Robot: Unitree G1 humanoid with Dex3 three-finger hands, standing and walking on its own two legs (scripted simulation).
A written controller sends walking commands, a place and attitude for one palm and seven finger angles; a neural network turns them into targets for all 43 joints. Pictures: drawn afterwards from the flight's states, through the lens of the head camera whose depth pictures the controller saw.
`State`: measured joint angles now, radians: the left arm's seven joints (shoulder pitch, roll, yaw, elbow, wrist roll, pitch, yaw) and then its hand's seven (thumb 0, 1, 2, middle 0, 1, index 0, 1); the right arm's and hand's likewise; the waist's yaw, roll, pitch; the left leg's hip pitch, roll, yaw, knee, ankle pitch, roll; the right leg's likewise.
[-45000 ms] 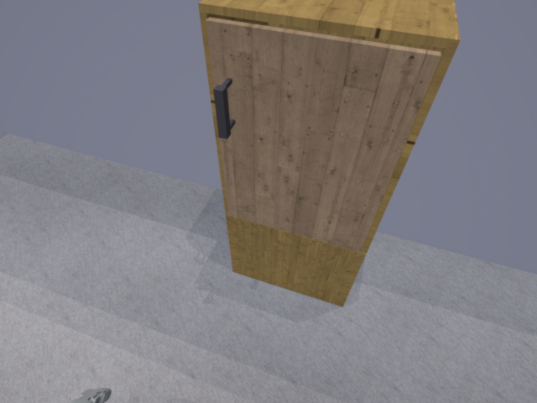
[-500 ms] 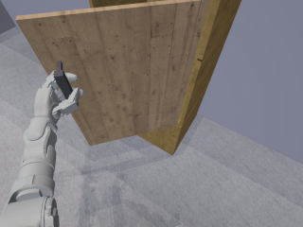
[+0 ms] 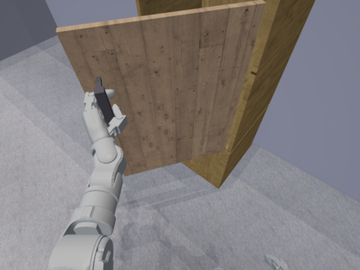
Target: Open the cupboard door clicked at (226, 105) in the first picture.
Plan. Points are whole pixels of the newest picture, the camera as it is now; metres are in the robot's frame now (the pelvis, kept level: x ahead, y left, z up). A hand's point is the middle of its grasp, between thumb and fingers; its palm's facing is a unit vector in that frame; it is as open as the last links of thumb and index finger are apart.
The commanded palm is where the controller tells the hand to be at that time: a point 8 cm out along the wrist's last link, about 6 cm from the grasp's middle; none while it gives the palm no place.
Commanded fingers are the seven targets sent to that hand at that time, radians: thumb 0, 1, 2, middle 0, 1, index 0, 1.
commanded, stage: pull the door open along its arc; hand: left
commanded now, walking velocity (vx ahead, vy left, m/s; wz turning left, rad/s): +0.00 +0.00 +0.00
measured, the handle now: (106, 103) +0.47 +0.19 +0.10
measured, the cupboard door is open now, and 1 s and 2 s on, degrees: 55 78 83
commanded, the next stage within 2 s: open thumb and fingers to let go in 0.54 s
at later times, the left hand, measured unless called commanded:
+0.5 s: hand (150, 168) +0.30 +0.07 +0.10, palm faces +0.29 -0.96 +0.05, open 6.2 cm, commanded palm +0.24 +0.12 +0.09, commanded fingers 0.00 0.90 0.90 -0.40 -1.35 -0.40 -1.35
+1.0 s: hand (152, 168) +0.30 +0.06 +0.10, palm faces +0.34 -0.94 -0.03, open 9.3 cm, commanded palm +0.25 +0.09 +0.09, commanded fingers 0.00 -0.43 0.33 -0.31 -1.21 -0.31 -1.21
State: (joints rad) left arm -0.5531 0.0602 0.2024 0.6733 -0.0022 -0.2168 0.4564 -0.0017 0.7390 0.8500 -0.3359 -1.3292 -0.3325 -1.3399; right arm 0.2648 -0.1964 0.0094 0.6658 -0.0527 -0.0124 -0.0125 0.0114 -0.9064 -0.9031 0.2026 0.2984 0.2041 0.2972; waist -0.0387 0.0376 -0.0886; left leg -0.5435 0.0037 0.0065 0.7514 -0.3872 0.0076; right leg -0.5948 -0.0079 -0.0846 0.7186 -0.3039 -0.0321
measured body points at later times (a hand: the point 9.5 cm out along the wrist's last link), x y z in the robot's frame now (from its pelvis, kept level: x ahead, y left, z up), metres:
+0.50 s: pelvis +0.01 -0.01 +0.01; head +0.02 -0.03 +0.46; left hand +0.28 +0.12 +0.10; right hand +0.18 -0.24 -0.08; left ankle -0.01 +0.11 -0.71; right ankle +0.03 -0.10 -0.71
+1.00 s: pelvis +0.01 -0.01 +0.01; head +0.02 -0.04 +0.45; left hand +0.27 +0.11 +0.11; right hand +0.19 -0.21 -0.10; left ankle -0.01 +0.11 -0.71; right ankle +0.03 -0.10 -0.71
